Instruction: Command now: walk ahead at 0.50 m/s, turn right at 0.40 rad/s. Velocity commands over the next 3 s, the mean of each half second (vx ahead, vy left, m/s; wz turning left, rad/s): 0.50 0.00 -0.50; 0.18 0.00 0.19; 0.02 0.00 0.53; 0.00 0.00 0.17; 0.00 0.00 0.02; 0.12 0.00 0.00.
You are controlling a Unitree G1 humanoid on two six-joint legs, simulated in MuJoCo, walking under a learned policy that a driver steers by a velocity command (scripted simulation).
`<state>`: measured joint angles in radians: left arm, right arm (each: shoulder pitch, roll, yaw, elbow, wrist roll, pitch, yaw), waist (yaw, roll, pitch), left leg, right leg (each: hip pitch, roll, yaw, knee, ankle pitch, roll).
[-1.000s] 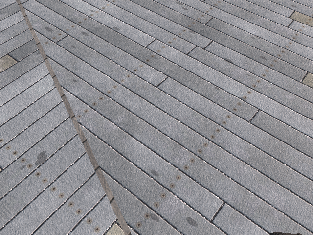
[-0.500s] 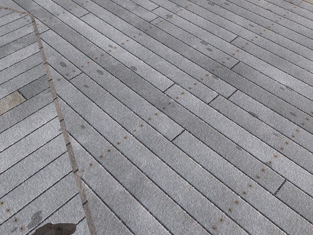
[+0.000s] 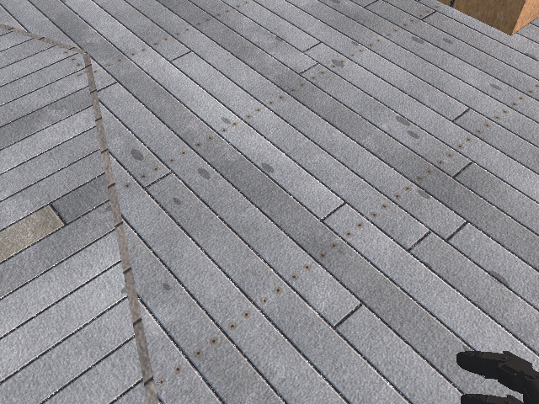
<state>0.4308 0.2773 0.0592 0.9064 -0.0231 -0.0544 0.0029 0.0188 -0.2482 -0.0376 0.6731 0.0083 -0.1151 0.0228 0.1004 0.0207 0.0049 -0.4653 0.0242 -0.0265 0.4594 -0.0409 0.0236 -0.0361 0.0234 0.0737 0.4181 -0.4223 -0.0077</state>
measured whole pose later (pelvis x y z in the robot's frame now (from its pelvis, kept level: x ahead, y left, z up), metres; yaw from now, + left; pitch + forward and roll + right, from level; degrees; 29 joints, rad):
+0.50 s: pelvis +0.24 -0.04 -0.01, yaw -17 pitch +2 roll +3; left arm 0.07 0.27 0.06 0.66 -0.01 -0.02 -0.06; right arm 0.32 -0.30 -0.09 0.86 0.03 -0.06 -0.01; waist -0.07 -0.03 0.03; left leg 0.06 0.08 0.28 0.39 -0.43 -0.07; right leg -0.53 -0.05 -0.05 0.61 -0.13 -0.09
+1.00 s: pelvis +0.38 -0.09 +0.01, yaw -8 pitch +2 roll -2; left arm 0.12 0.27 0.07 0.81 -0.01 0.01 0.04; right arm 0.16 -0.26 -0.07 0.77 0.01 0.03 0.02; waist 0.00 0.01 0.04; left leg -0.44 0.07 0.05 0.69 -0.26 -0.01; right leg -0.16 -0.03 -0.25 0.43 -0.30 -0.02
